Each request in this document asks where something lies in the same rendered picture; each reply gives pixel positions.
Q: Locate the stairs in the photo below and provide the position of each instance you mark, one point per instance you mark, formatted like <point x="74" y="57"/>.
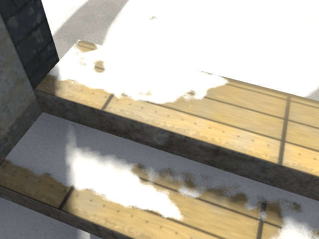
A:
<point x="83" y="173"/>

